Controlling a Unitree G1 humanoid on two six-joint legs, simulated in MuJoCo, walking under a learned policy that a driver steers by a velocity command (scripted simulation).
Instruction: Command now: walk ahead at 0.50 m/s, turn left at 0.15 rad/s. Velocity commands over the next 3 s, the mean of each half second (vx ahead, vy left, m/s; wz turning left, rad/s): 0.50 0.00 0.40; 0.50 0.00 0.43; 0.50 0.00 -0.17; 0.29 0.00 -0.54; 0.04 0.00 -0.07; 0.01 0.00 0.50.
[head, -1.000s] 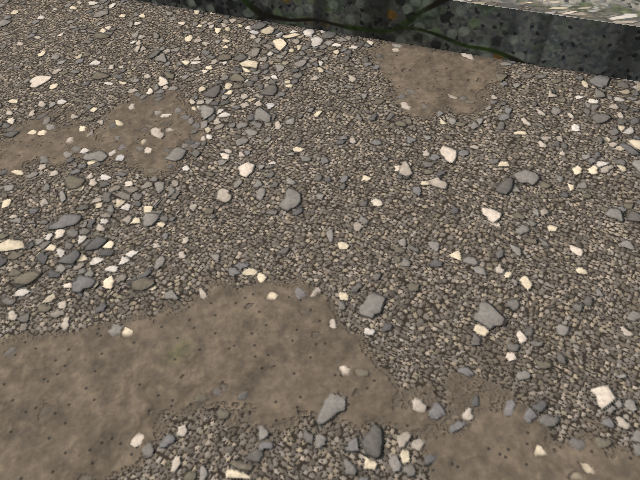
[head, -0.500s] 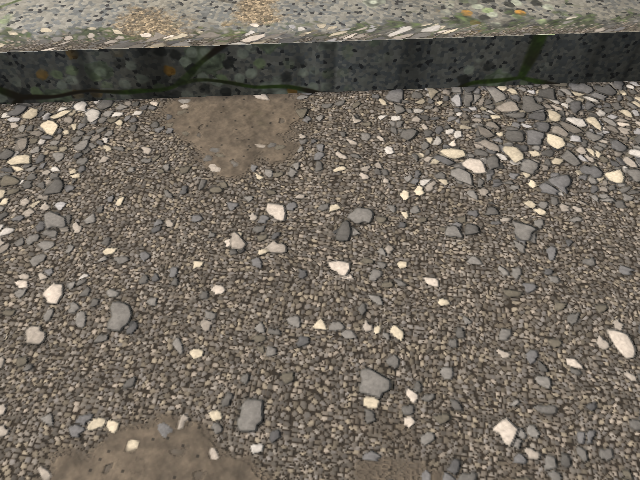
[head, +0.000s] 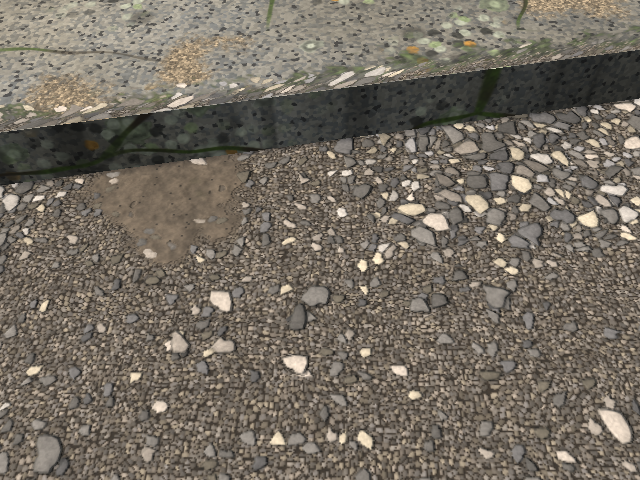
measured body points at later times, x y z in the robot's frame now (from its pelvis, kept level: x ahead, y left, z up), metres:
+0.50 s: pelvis +0.29 +0.08 +0.00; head +0.33 +0.10 +0.45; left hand +0.40 +0.38 -0.09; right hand +0.45 -0.17 -0.11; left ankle +0.28 +0.15 -0.75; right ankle +0.42 -0.07 -0.68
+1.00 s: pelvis +0.57 +0.12 +0.00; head +0.60 +0.12 +0.45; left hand +0.46 +0.37 -0.12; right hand +0.85 -0.02 -0.09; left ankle +0.58 +0.30 -0.69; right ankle +0.60 +0.01 -0.75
